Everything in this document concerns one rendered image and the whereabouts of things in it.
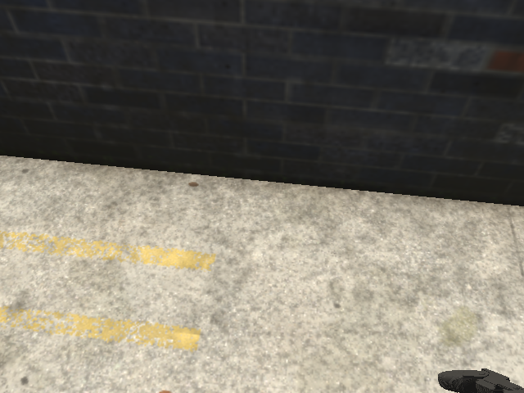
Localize robot right hand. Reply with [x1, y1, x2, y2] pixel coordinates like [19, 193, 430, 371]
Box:
[438, 368, 524, 393]

